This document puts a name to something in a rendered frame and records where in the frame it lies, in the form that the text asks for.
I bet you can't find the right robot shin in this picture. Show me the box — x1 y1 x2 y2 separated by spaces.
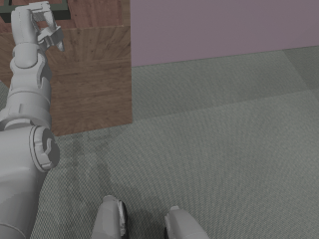
169 206 179 239

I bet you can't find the cabinet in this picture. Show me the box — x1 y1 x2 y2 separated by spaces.
0 0 133 136

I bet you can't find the left robot forearm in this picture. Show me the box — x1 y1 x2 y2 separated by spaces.
0 43 53 131

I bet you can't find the drawer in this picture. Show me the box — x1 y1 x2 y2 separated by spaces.
0 0 123 33

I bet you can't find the right robot thigh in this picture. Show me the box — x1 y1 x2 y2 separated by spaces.
164 209 210 239

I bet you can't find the left robot upper arm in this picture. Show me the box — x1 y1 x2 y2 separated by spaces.
0 125 60 239

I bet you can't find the left robot hand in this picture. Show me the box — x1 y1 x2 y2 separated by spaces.
11 1 65 53

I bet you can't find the handle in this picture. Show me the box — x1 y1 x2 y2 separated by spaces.
0 0 71 23

